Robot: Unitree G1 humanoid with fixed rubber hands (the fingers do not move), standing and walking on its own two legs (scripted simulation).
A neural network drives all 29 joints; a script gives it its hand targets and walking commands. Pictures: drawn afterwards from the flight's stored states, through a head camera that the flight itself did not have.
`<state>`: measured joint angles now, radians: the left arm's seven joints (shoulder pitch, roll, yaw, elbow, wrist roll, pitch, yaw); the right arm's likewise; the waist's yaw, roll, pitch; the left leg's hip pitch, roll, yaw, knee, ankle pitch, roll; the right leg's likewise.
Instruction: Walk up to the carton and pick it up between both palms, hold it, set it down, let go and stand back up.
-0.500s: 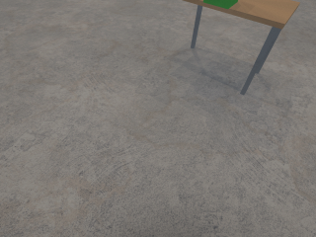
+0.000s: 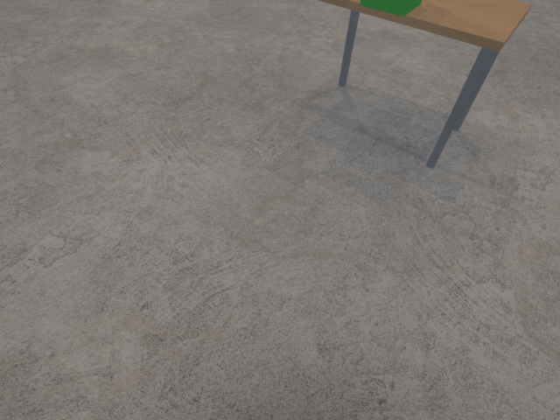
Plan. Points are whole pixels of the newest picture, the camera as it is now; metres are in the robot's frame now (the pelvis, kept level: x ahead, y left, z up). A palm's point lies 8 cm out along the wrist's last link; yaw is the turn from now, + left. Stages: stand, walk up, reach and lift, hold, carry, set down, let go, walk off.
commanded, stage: stand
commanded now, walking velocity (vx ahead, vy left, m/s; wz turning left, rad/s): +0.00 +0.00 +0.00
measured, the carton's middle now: out of the picture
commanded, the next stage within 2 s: walk up in 0.12 s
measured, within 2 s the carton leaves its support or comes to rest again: neither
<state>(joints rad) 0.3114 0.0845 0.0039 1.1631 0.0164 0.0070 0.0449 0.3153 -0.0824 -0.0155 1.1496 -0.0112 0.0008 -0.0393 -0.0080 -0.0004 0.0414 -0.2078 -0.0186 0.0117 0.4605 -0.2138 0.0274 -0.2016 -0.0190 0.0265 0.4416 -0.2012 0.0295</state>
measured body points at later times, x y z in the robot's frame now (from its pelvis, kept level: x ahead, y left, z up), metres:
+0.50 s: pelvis +0.01 -0.02 +0.01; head +0.01 -0.02 +0.46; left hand +0.02 +0.22 -0.15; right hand -0.03 -0.25 -0.15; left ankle +0.02 +0.10 -0.74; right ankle +0.03 -0.17 -0.66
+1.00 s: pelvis +0.19 -0.15 -0.01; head +0.19 -0.16 +0.44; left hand +0.11 +0.05 -0.15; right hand +0.25 -0.40 -0.14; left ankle +0.35 -0.04 -0.68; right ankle +0.08 -0.23 -0.74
